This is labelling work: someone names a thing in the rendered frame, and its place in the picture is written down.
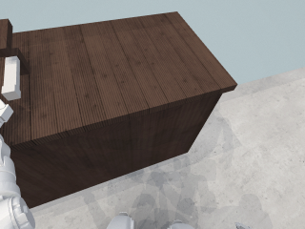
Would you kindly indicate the left robot forearm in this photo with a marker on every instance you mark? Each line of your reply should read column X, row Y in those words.
column 8, row 187

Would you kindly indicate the counter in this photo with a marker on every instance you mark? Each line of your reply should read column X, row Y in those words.
column 104, row 99

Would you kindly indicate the left robot thigh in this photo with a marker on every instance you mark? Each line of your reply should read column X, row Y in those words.
column 121, row 222

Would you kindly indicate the robot left shin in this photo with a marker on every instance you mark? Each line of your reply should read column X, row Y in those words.
column 123, row 214

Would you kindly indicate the left robot upper arm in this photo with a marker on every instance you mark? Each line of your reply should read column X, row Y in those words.
column 15, row 214

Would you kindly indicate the tap lever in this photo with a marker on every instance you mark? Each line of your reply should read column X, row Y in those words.
column 11, row 87

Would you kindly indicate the robot left hand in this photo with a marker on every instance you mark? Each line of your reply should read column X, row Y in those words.
column 5, row 112

